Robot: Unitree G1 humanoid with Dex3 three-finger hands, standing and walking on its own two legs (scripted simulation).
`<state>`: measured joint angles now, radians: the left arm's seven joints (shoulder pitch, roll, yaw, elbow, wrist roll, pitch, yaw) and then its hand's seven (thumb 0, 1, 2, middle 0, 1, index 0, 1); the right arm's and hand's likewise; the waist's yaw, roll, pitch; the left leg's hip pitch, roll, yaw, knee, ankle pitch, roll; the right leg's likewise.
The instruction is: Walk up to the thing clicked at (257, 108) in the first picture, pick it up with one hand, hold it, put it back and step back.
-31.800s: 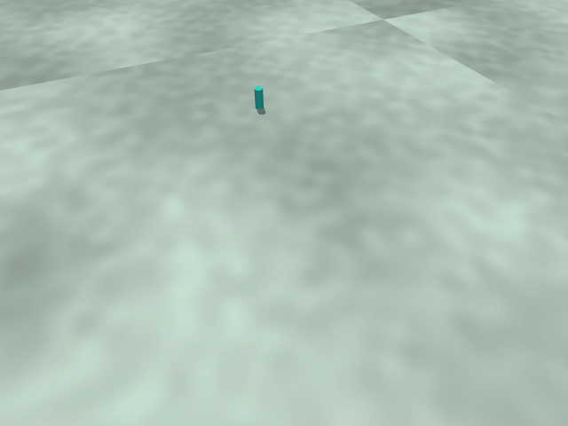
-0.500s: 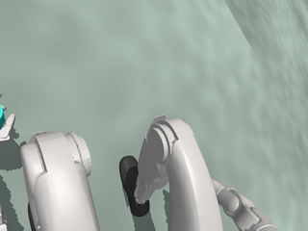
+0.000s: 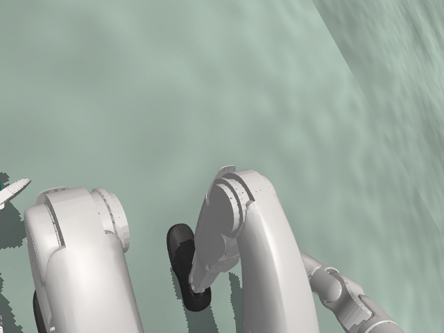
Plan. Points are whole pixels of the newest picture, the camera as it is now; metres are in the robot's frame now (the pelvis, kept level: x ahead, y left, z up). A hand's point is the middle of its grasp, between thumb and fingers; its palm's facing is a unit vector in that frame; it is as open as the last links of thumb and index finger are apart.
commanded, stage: open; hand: left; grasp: from the side
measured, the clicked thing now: out of the picture +0.37 +0.26 -0.21
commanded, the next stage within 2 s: withdraw in 0.22 s
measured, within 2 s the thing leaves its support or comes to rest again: neither
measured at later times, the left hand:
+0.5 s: hand out of the picture +0.38 +0.27 -0.18, palm faces +0.33 -0.94 +0.02, open 17.1 cm
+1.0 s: hand out of the picture +0.38 +0.37 -0.05, palm faces +0.34 -0.91 -0.25, open 17.6 cm
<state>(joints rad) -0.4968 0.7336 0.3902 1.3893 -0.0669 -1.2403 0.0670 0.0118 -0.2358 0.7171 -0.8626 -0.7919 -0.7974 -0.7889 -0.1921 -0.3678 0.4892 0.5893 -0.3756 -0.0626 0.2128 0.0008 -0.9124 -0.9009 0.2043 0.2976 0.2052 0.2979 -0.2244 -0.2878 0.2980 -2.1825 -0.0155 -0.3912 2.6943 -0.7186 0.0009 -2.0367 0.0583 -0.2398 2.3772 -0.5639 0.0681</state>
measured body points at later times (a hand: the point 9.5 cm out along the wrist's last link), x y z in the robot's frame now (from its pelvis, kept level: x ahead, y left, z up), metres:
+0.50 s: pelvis +0.00 +0.00 +0.00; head +0.20 +0.22 +0.33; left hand +0.35 +0.32 -0.17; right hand +0.19 -0.23 -0.02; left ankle +0.08 +0.11 -0.25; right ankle +0.16 -0.13 -0.24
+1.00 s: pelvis +0.01 -0.01 +0.04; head +0.18 +0.16 +0.43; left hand +0.36 +0.41 -0.04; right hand +0.21 -0.22 -0.03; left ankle +0.08 +0.11 -0.25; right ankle +0.16 -0.13 -0.24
